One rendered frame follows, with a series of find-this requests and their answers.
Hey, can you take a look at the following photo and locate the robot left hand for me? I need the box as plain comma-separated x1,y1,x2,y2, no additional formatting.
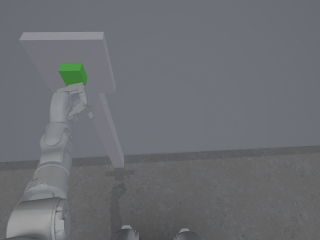
49,82,94,128

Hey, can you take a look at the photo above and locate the left robot upper arm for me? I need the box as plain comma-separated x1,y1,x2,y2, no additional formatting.
2,197,71,240

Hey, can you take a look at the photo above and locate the button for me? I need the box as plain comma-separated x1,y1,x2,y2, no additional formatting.
59,63,88,86

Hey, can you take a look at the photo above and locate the right robot shin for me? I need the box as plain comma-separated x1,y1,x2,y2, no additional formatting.
179,228,189,233

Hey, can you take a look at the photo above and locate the left robot shin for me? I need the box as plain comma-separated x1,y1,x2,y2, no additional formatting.
121,225,132,229

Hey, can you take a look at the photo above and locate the robot shin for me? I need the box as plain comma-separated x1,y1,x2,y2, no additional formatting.
179,228,189,233
121,225,132,229

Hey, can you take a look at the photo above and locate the left robot forearm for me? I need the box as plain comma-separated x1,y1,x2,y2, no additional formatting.
6,122,74,238

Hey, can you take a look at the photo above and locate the panel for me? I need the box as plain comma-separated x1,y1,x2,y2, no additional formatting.
19,32,125,168

